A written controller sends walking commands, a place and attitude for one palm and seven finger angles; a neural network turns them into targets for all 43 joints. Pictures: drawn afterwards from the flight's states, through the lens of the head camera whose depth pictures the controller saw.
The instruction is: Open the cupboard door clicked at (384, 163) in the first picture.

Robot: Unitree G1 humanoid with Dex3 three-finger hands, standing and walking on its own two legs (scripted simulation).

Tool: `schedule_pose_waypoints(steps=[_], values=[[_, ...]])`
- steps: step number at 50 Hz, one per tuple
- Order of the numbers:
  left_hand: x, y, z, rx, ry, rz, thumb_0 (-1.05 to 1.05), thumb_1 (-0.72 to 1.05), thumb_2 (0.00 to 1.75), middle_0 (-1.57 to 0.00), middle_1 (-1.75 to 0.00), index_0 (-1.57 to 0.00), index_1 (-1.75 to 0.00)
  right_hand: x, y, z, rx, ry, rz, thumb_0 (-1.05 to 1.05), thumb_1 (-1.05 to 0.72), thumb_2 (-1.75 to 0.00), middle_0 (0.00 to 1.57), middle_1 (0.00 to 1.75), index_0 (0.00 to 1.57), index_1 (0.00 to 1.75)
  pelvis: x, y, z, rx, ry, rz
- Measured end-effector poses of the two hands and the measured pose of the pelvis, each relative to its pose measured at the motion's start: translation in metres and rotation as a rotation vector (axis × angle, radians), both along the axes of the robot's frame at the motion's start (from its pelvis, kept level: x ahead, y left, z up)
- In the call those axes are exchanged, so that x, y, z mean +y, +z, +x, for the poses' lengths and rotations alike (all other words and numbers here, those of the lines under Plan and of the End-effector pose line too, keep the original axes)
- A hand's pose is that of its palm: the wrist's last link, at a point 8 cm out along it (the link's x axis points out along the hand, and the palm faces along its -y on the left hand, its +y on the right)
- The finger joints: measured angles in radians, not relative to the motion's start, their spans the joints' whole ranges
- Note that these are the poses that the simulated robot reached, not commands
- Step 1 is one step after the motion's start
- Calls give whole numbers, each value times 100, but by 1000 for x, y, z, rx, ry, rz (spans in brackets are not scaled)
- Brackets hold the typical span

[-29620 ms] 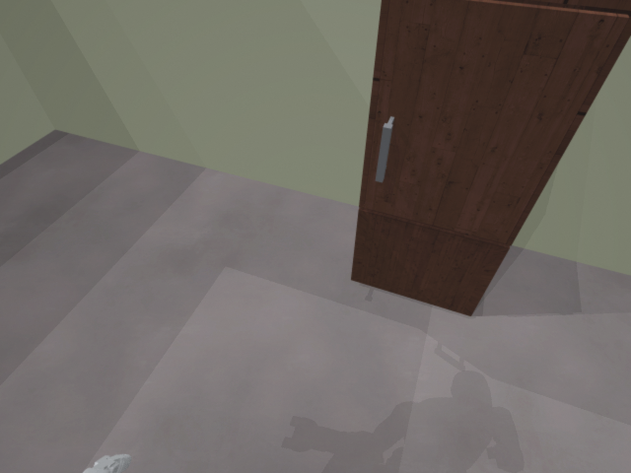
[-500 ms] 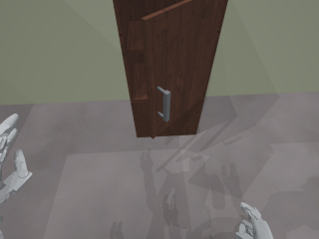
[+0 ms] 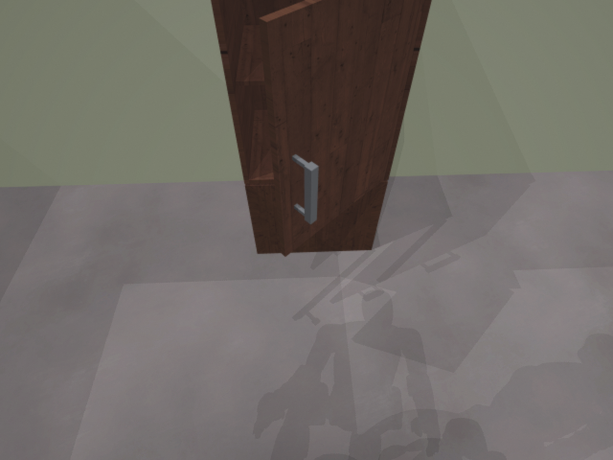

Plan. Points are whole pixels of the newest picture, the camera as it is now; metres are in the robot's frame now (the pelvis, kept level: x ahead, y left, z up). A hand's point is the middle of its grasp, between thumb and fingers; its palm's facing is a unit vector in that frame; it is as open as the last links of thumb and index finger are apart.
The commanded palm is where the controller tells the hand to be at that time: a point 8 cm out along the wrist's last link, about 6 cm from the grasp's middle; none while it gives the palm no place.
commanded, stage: let the arm hang, fingers relaxed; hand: left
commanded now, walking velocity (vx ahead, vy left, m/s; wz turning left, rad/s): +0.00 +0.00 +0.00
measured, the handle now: (304, 190) +0.64 +0.04 -0.11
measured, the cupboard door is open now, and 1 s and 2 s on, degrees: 42 42 42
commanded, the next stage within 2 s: look to check the result in 0.58 s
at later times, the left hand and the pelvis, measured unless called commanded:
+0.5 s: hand out of the picture +0.04 +0.17 -0.17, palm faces +0.01 -0.97 -0.22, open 7.3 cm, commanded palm none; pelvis +0.02 -0.01 +0.00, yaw -1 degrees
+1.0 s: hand out of the picture +0.03 +0.16 -0.17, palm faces +0.02 -0.98 -0.21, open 7.4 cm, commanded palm none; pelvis +0.04 -0.01 +0.00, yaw -1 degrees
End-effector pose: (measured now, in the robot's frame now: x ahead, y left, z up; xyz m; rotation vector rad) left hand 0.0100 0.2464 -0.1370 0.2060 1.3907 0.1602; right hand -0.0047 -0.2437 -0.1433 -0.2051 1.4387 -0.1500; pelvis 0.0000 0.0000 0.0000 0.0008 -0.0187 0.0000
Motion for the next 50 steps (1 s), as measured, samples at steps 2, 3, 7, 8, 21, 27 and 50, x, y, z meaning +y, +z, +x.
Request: schedule_pose_waypoints(steps=[2, 3, 7, 8, 21, 27, 50], values=[[4, 4, -4, 15, 6, 19, 1, 94, 90, -21, -30, -21, -30, 5, -4, -3, 4, -8, 21, 1, -90, -90, 20, 30, 20, 30, 0, 1, 1, -3, -2, 1], [5, 6, -5, 20, 9, 28, 1, 93, 90, -21, -30, -20, -30, 7, -6, -3, 4, -11, 31, 1, -90, -90, 20, 30, 20, 30, -1, 1, 1, -4, -3, 1], [7, 12, -3, 19, 12, 54, 1, 92, 90, -20, -30, -20, -30, 16, -12, -2, -3, -20, 67, 1, -90, -90, 20, 30, 20, 30, -2, 2, 4, -7, -8, 3], [7, 13, -1, 16, 13, 57, 1, 92, 90, -20, -30, -20, -30, 18, -13, -1, -5, -21, 74, 1, -90, -90, 20, 30, 20, 30, -2, 2, 4, -8, -8, 4], [-29, 4, 25, -34, 13, -6, 1, 92, 90, -20, -30, -20, -30, 24, -12, 4, -3, -41, 88, 0, -90, -90, 20, 30, 20, 30, -9, 3, 16, -6, -12, 9], [-34, 0, 20, -6, 23, -20, 1, 93, 90, -20, -30, -20, -30, 21, -10, 3, 13, -51, 73, 0, -90, -90, 20, 30, 20, 30, -12, 3, 21, -4, -14, 8], [-33, 0, 20, 28, 38, -26, 1, 91, 90, -20, -30, -20, -30, 23, -9, 22, 5, -49, 66, 0, -90, -90, 20, 30, 20, 30, -8, 3, 36, 4, -15, 8]])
